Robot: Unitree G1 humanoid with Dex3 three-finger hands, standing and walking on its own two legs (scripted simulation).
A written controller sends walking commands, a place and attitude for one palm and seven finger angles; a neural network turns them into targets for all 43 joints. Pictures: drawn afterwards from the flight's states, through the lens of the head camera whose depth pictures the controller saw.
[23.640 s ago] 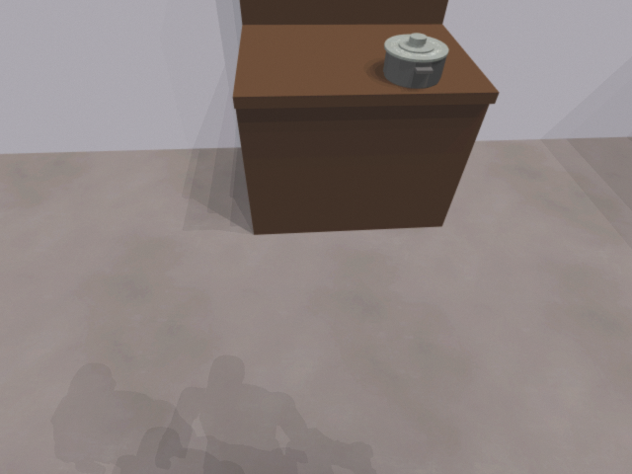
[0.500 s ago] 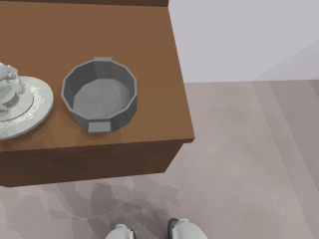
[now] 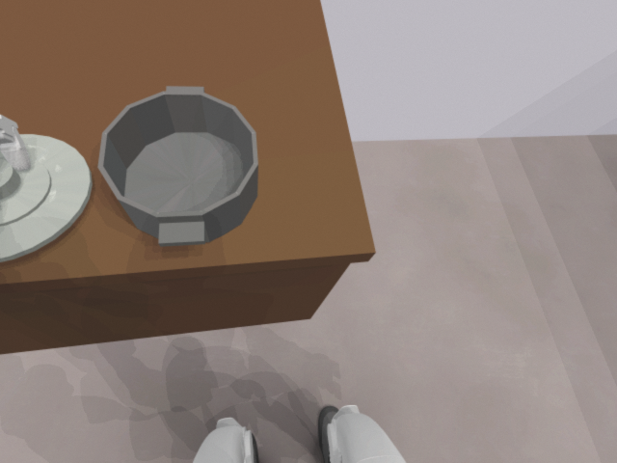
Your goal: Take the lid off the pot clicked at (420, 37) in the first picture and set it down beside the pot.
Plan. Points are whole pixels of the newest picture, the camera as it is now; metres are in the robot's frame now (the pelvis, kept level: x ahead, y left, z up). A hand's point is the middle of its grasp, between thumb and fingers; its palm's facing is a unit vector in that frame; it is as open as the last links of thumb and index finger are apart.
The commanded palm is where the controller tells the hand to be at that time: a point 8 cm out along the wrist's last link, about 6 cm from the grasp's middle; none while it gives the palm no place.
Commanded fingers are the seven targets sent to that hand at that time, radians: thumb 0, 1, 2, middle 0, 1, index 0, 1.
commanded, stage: open the fingers wide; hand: left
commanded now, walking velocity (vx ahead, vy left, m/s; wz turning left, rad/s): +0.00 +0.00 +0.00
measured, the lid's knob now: out of the picture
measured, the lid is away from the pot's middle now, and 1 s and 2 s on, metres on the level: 0.23 0.23 0.23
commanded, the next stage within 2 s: raise the empty hand in 1.16 s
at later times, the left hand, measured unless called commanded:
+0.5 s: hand out of the picture +0.44 +0.36 +0.01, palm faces -0.50 -0.11 -0.86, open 8.3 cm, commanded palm +0.48 +0.35 +0.06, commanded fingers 0.00 0.34 0.57 -0.49 -1.04 -0.48 -1.05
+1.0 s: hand out of the picture +0.44 +0.35 +0.02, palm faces -0.48 -0.11 -0.87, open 10.4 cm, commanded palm +0.48 +0.35 +0.06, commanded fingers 0.00 0.13 0.34 -0.27 -1.01 -0.27 -1.01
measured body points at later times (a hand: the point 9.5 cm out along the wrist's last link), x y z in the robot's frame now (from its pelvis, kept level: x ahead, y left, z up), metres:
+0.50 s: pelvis -0.01 +0.00 +0.00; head +0.13 +0.04 +0.43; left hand +0.46 +0.36 +0.06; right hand +0.01 -0.28 -0.11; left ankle -0.01 +0.07 -0.69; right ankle +0.02 -0.16 -0.69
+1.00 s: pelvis -0.01 +0.00 +0.00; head +0.12 +0.03 +0.43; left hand +0.46 +0.35 +0.07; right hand -0.01 -0.28 -0.11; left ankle -0.01 +0.07 -0.69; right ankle +0.02 -0.16 -0.69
